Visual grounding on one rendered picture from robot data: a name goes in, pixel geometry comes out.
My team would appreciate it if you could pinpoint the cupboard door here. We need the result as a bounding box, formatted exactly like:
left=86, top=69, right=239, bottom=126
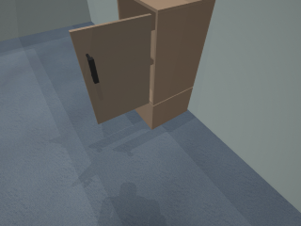
left=69, top=13, right=152, bottom=124

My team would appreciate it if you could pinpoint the handle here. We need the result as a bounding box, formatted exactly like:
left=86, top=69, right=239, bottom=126
left=86, top=54, right=100, bottom=84

